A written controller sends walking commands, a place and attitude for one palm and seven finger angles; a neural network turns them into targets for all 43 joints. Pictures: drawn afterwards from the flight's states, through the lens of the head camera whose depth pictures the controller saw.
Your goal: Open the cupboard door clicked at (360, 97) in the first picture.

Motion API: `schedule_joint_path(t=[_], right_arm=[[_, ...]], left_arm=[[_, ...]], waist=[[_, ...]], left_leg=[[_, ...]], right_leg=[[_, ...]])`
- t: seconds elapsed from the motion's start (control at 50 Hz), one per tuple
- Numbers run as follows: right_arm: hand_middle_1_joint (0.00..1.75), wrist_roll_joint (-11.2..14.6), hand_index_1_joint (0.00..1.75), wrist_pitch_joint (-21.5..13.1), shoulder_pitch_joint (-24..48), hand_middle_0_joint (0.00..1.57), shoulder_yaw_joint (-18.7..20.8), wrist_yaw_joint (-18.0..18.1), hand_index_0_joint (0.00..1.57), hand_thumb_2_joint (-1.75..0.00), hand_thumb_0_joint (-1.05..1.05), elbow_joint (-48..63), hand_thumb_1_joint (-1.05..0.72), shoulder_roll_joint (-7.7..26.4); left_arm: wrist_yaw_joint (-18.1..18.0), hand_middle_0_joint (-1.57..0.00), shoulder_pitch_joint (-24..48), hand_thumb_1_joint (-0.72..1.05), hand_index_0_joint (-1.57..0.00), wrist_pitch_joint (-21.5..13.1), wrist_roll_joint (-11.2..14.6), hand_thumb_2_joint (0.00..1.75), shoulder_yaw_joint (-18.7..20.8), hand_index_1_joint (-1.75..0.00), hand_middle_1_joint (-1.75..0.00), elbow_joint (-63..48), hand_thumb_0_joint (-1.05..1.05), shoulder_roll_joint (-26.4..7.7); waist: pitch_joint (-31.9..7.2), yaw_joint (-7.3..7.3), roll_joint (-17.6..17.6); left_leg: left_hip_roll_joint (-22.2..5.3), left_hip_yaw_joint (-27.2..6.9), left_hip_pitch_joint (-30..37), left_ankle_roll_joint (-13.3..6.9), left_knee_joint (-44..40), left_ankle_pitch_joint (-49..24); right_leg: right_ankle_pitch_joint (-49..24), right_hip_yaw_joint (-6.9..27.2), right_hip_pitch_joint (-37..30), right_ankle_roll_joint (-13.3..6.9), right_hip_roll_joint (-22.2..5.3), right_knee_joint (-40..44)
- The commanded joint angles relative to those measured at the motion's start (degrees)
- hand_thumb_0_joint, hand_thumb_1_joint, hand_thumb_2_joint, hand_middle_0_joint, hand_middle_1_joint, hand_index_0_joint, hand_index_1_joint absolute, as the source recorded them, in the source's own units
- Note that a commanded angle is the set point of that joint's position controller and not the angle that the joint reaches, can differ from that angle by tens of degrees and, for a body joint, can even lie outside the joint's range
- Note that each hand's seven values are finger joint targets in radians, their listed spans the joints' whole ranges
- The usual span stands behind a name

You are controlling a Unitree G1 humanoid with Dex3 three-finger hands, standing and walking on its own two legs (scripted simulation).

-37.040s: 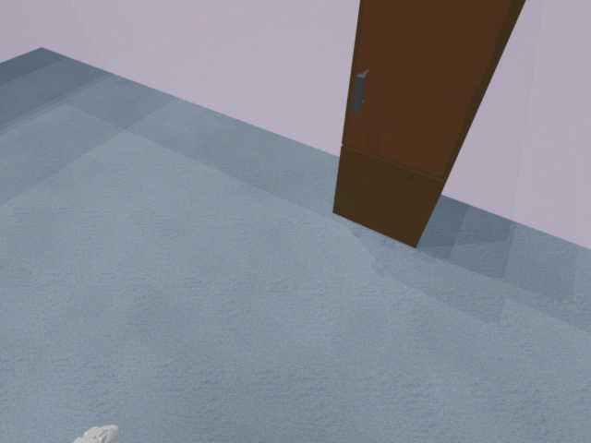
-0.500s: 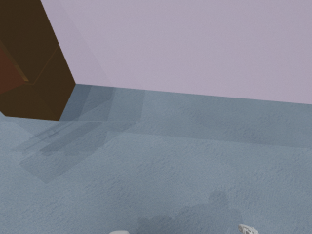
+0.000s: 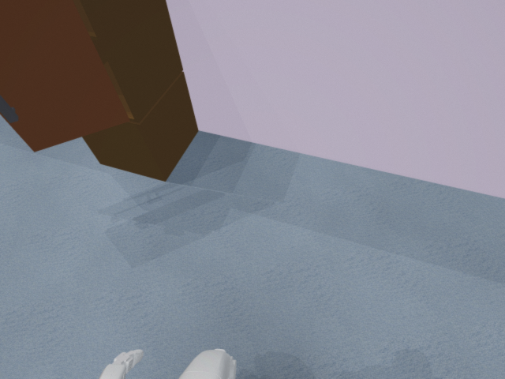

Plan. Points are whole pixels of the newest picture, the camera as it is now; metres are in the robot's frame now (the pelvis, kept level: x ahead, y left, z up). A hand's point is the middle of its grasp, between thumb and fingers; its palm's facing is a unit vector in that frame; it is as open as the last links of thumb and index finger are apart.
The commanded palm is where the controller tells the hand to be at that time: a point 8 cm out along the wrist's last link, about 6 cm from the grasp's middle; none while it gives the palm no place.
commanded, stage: turn to face it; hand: left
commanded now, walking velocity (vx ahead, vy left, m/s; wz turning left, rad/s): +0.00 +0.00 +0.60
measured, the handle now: (1, 100) +0.86 +0.83 -0.10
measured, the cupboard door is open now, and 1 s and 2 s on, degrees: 45 45 45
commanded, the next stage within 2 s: take the last steps up to it in 0.68 s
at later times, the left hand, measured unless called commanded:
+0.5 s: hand out of the picture +0.02 +0.25 -0.16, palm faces +0.29 -0.92 -0.25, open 7.4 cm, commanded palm none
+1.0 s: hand out of the picture -0.05 +0.17 -0.16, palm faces +0.50 -0.84 -0.21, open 7.3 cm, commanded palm none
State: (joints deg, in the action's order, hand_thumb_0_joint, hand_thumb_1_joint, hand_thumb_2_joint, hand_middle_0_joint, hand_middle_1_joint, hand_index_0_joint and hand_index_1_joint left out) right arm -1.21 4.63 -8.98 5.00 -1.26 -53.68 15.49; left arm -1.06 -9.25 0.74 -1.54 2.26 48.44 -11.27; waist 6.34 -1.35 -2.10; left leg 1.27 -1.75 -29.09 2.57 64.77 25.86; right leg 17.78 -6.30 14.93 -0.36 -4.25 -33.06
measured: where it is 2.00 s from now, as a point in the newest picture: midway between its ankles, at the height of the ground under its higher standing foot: (203, 352)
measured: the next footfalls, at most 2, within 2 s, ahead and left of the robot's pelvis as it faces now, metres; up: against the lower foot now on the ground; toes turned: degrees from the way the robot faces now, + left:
left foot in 0.24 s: +0.03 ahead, +0.13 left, +0.00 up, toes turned +14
right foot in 0.64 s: +0.08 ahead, -0.11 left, +0.00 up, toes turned +14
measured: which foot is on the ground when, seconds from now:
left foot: up 0.00-0.22, down 0.24-0.64, up 0.66-1.00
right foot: down 0.00-0.24, up 0.26-0.62, down 0.64-1.00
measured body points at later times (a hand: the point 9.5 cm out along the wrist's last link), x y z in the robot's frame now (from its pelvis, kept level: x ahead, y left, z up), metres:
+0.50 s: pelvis +0.01 +0.02 +0.01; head +0.05 +0.05 +0.45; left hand +0.01 +0.29 -0.14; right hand +0.16 -0.20 -0.13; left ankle -0.01 +0.12 -0.73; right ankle +0.04 -0.14 -0.67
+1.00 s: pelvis +0.02 -0.01 +0.01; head +0.05 +0.01 +0.46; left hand -0.08 +0.21 -0.14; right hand +0.20 -0.20 -0.14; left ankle -0.04 +0.11 -0.69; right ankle +0.04 -0.12 -0.73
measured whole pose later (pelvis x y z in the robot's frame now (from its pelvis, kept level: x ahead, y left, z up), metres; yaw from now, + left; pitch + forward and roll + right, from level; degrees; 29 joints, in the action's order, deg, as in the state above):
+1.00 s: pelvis +0.02 -0.01 +0.01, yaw +26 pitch +0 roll +1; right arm -1.2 3.4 -9.0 3.4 -1.6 -58.6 12.3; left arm -0.3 -17.1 -1.8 -1.9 3.2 57.0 -10.5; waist 4.6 2.5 2.0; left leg -1.1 2.6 -21.8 2.4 48.3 25.1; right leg 16.9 -10.7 8.0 0.1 -5.6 -25.6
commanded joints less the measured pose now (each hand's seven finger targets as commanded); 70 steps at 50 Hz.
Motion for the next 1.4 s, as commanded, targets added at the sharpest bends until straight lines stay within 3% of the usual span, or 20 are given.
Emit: schedule_joint_path(t=[0.0,0.1,0.18,0.22,0.24,0.36,0.5,0.58,0.6,0.62,0.64,0.7,0.76,0.94,1.0,1.06,1.1,1.12,1.22,1.38], right_arm=[[0.30,0.31,0.30,-1.36,3.32,0.20,0.55,-0.83,0.20,-0.90,0.00,5.19,-0.90,2.14],[0.30,0.73,0.30,-2.14,6.21,0.20,-0.19,-0.84,0.20,-0.90,0.00,6.11,-0.90,1.16],[0.30,0.50,0.30,-3.14,-0.16,0.20,0.19,-0.45,0.20,-0.90,0.00,4.62,-0.90,3.37],[0.30,-0.32,0.30,-3.52,-7.96,0.20,2.75,0.46,0.20,-0.90,0.00,3.82,-0.90,14.51],[0.30,-0.24,0.30,-3.36,-11.02,0.20,2.34,1.08,0.20,-0.90,0.00,2.36,-0.90,13.67],[0.30,-0.12,0.30,-4.46,-1.11,0.20,-0.02,2.56,0.20,-0.90,0.00,4.54,-0.90,8.09],[0.30,-0.44,0.30,-3.77,-1.49,0.20,0.23,2.27,0.20,-0.90,0.00,3.55,-0.90,8.06],[0.30,0.05,0.30,-3.50,0.70,0.20,0.34,2.14,0.20,-0.90,0.00,3.62,-0.90,7.05],[0.30,0.56,0.30,-3.59,0.17,0.20,0.20,1.83,0.20,-0.90,0.00,3.75,-0.90,4.89],[0.30,0.96,0.30,-3.66,-0.41,0.20,-0.39,1.43,0.20,-0.90,0.00,4.63,-0.90,1.43],[0.30,0.61,0.30,-3.05,1.18,0.20,-0.08,1.24,0.20,-0.90,0.00,5.47,-0.90,2.66],[0.30,0.39,0.30,-2.12,0.97,0.20,0.30,1.00,0.20,-0.90,0.00,1.78,-0.90,2.47],[0.30,0.48,0.30,-1.88,0.32,0.20,-0.20,0.74,0.20,-0.90,0.00,0.12,-0.90,0.66],[0.30,0.23,0.30,-3.76,8.15,0.20,-1.06,-0.67,0.20,-0.90,0.00,1.97,-0.90,-0.43],[0.30,0.32,0.30,-4.33,6.55,0.20,-1.43,-0.99,0.20,-0.90,0.00,2.06,-0.90,-0.78],[0.30,0.19,0.30,-5.19,-4.02,0.20,-1.22,-0.37,0.20,-0.90,0.00,-1.13,-0.90,1.16],[0.30,-0.96,0.30,-5.47,-18.02,0.20,1.20,1.09,0.20,-0.90,0.00,-3.94,-0.90,11.37],[0.30,-0.72,0.30,-5.34,-18.98,0.20,0.72,1.78,0.20,-0.90,0.00,-4.63,-0.90,10.89],[0.30,0.02,0.30,-7.75,-9.74,0.20,-2.16,2.67,0.20,-0.90,0.00,-2.16,-0.90,2.62],[0.30,0.24,0.30,-8.90,-16.96,0.20,-2.66,2.96,0.20,-0.90,0.00,-6.86,-0.90,0.34]], left_arm=[[-0.88,-0.20,-1.01,0.90,-0.20,-1.26,-0.07,0.90,2.99,-0.30,-0.30,-3.54,0.00,-10.82],[-0.69,-0.20,-5.91,0.90,-0.20,-1.16,-0.23,0.90,4.05,-0.30,-0.30,-1.19,0.00,-13.52],[-0.11,-0.20,-5.13,0.90,-0.20,-0.63,0.54,0.90,4.39,-0.30,-0.30,-0.62,0.00,-13.25],[0.48,-0.20,-1.60,0.90,-0.20,-0.07,0.96,0.90,2.46,-0.30,-0.30,-4.82,0.00,-6.59],[-0.19,-0.20,2.90,0.90,-0.20,0.77,0.12,0.90,2.15,-0.30,-0.30,-5.36,0.00,-8.17],[0.68,-0.20,-1.79,0.90,-0.20,0.97,0.60,0.90,2.60,-0.30,-0.30,0.21,0.00,-7.12],[0.51,-0.20,-0.59,0.90,-0.20,0.89,0.88,0.90,1.94,-0.30,-0.30,-0.20,0.00,-5.74],[0.20,-0.20,-6.83,0.90,-0.20,-0.27,1.03,0.90,2.22,-0.30,-0.30,1.56,0.00,-6.25],[-0.17,-0.20,-8.70,0.90,-0.20,-0.93,0.64,0.90,2.72,-0.30,-0.30,2.05,0.00,-8.79],[-0.57,-0.20,-9.39,0.90,-0.20,-1.33,-0.22,0.90,3.64,-0.30,-0.30,2.29,0.00,-13.59],[-0.49,-0.20,-9.25,0.90,-0.20,-1.15,-0.06,0.90,3.40,-0.30,-0.30,1.47,0.00,-14.94],[-0.75,-0.20,-4.04,0.90,-0.20,-1.80,0.44,0.90,2.31,-0.30,-0.30,1.41,0.00,-9.44],[-0.91,-0.20,-4.32,0.90,-0.20,-2.07,0.30,0.90,2.06,-0.30,-0.30,1.62,0.00,-8.15],[0.02,-0.20,-14.18,0.90,-0.20,-3.43,-0.40,0.90,3.85,-0.30,-0.30,8.08,0.00,-10.29],[0.41,-0.20,-12.64,0.90,-0.20,-3.44,-0.45,0.90,4.01,-0.30,-0.30,8.66,0.00,-11.20],[0.91,-0.20,-8.31,0.90,-0.20,-2.76,-0.04,0.90,3.92,-0.30,-0.30,8.44,0.00,-10.62],[1.69,-0.20,-4.08,0.90,-0.20,-2.29,0.39,0.90,2.36,-0.30,-0.30,4.14,0.00,-4.23],[1.39,-0.20,0.34,0.90,-0.20,-2.46,-0.10,0.90,1.91,-0.30,-0.30,2.85,0.00,-4.70],[2.04,-0.20,-5.59,0.90,-0.20,-1.79,-0.25,0.90,1.40,-0.30,-0.30,8.35,0.00,-3.63],[1.95,-0.20,1.44,0.90,-0.20,-1.58,0.09,0.90,1.03,-0.30,-0.30,6.08,0.00,-2.37]], waist=[[-6.20,1.55,13.17],[-7.68,4.04,13.84],[-10.54,0.37,9.51],[-12.63,-4.31,-16.74],[-12.28,-5.39,-9.71],[-10.39,0.88,-5.97],[-8.52,0.23,-7.59],[-9.75,3.39,-5.27],[-10.52,4.10,1.88],[-9.77,4.07,16.48],[-8.53,4.84,15.10],[-5.17,1.95,13.26],[-5.92,1.58,12.51],[-3.74,6.75,11.44],[-3.17,5.16,11.72],[-5.04,-0.47,6.77],[-7.07,-6.52,-18.89],[-5.94,-6.70,-11.57],[-2.02,1.13,-3.64],[-0.79,0.85,-1.55]], left_leg=[[-2.46,3.35,-0.43,1.47,-4.58,-0.63],[-1.81,6.62,3.34,0.74,-18.67,1.59],[-1.42,6.75,19.23,-1.05,-38.61,-12.62],[-25.63,-23.87,31.40,-14.84,-44.01,-46.13],[-26.39,-24.21,29.76,-16.98,-43.26,-44.94],[-14.50,-8.43,23.22,-11.62,-43.73,-41.80],[-14.01,-11.49,18.66,-11.97,-43.81,-34.83],[-11.01,-11.66,12.76,-9.01,-38.40,-29.60],[-7.18,-8.89,7.00,-5.93,-33.02,-20.89],[1.52,0.19,-1.55,-1.59,-21.70,-2.28],[1.42,-0.63,-0.05,-1.16,-10.39,9.54],[-1.25,-1.94,-2.92,-0.35,3.24,1.08],[-1.84,0.00,-0.30,0.44,-0.67,-2.11],[-3.63,4.20,-2.57,-0.23,-18.52,0.33],[-2.92,5.86,4.33,-1.23,-26.13,-1.42],[-0.20,9.25,26.40,-2.25,-39.59,-8.59],[-21.91,-22.69,36.95,-12.73,-51.85,1.09],[-24.13,-25.39,33.06,-16.42,-53.46,1.02],[-15.09,-8.17,24.19,-12.83,-54.61,-17.53],[-14.63,-3.03,28.93,-13.60,-54.70,-34.25]], right_leg=[[-20.81,5.56,-6.51,-5.86,-14.08,13.49],[-29.13,4.16,-11.91,-6.84,-17.11,9.71],[-23.69,-1.33,-4.80,-1.28,-15.32,-1.38],[22.02,-3.06,19.56,5.56,-3.33,-23.37],[20.96,3.55,20.68,4.50,-3.46,-29.71],[5.59,5.81,15.88,5.02,-1.51,-29.94],[7.10,3.55,6.88,4.36,1.91,-13.40],[-4.53,2.77,-6.83,3.38,2.94,5.60],[-7.85,8.28,-13.88,1.94,-2.37,12.28],[-12.97,22.94,-16.75,-3.93,-16.35,16.37],[-17.99,24.74,-9.80,-9.05,-23.38,17.57],[-27.77,14.93,-8.51,-8.40,-14.60,14.06],[-28.70,9.02,-8.57,-6.91,-12.29,13.96],[-8.12,12.72,-16.30,-8.75,-18.91,18.66],[-5.43,10.07,-10.95,-7.79,-18.68,17.72],[2.15,2.15,3.27,-2.96,-13.06,9.14],[19.15,-5.84,23.85,2.37,0.00,-22.21],[18.26,1.72,27.10,0.49,-1.43,-30.27],[0.00,4.39,22.14,0.84,-3.60,-32.62],[-6.34,3.16,23.62,1.45,-2.64,-21.44]])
